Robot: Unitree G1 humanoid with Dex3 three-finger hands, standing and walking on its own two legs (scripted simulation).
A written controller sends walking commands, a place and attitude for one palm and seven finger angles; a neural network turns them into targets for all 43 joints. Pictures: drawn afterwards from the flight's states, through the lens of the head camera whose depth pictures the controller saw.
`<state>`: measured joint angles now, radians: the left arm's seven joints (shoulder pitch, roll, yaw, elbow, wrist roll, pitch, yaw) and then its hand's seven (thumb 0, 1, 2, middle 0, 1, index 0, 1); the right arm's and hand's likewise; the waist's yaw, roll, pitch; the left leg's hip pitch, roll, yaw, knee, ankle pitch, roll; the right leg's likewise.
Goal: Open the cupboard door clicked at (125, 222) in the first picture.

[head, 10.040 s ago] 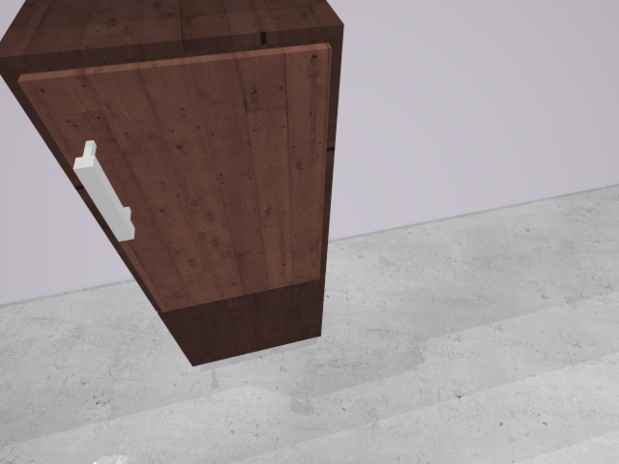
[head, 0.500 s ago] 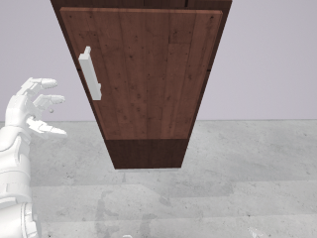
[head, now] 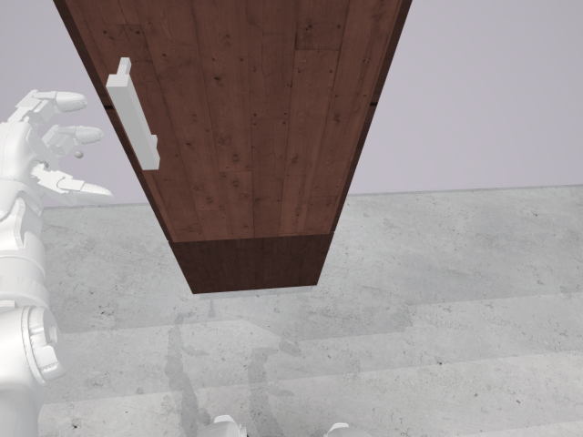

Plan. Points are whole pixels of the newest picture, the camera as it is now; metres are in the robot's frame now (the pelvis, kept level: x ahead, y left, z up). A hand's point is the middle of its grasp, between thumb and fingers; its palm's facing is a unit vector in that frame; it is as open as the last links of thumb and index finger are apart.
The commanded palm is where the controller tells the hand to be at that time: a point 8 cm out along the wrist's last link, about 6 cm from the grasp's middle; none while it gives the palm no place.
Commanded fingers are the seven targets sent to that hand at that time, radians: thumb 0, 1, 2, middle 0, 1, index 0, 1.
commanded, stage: move the hooked fingers beside the handle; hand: left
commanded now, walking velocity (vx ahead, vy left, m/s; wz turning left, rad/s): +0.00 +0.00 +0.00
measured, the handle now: (138, 117) +0.54 +0.21 +0.10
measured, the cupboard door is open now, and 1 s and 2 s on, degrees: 0 0 0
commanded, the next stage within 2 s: slide the fingers in behind the handle in 1.10 s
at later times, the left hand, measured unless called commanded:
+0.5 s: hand (89, 133) +0.49 +0.26 +0.11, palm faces +0.06 -1.00 -0.02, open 14.0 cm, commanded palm +0.46 +0.31 +0.10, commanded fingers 0.00 -0.50 0.30 -0.30 -1.20 -0.30 -1.20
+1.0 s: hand (86, 138) +0.48 +0.26 +0.11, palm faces +0.06 -1.00 -0.01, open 14.0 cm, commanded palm +0.46 +0.31 +0.10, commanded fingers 0.00 -0.50 0.30 -0.30 -1.20 -0.30 -1.20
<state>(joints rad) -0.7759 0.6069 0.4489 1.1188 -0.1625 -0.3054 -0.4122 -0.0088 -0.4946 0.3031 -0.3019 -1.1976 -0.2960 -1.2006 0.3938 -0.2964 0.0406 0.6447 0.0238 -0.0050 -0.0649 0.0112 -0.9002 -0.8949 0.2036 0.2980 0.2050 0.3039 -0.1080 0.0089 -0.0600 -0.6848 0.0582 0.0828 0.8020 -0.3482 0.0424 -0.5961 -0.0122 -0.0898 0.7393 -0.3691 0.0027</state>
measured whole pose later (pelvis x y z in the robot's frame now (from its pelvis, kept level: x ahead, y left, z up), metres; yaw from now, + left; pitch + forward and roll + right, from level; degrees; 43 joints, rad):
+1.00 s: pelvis +0.01 +0.00 -0.01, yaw -1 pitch +16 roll -3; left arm -0.85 0.66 0.47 1.19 -0.14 -0.31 -0.41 -0.01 -0.49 0.30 -0.30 -1.20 -0.30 -1.20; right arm 0.39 -0.29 0.05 0.61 0.02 0.08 -0.05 0.01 -0.90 -0.89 0.20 0.30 0.20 0.30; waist -0.13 0.01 -0.09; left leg -0.76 0.08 0.07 0.85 -0.38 0.04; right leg -0.66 0.01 -0.09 0.77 -0.39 0.00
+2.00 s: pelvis +0.00 -0.01 -0.01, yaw +0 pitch +16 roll -3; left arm -0.89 0.55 0.38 1.18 -0.13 -0.33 -0.26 -0.01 -0.49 0.30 -0.30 -1.20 -0.30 -1.23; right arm 0.40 -0.28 0.03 0.65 0.01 0.05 -0.03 0.01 -0.90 -0.89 0.20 0.30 0.20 0.30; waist -0.13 0.02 -0.08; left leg -0.77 0.07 0.06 0.87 -0.38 0.03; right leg -0.68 0.00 -0.11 0.80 -0.40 -0.01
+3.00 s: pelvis +0.01 -0.01 -0.01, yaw +0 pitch +15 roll -3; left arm -0.86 0.50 0.39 1.15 -0.12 -0.34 -0.23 -0.01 -0.46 0.32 -0.31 -1.20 -0.31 -1.22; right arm 0.40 -0.28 0.03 0.65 0.01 0.05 -0.02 0.01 -0.90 -0.90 0.20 0.30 0.20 0.30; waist -0.14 0.02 -0.09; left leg -0.75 0.07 0.07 0.86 -0.38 0.03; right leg -0.66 0.01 -0.09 0.79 -0.40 -0.01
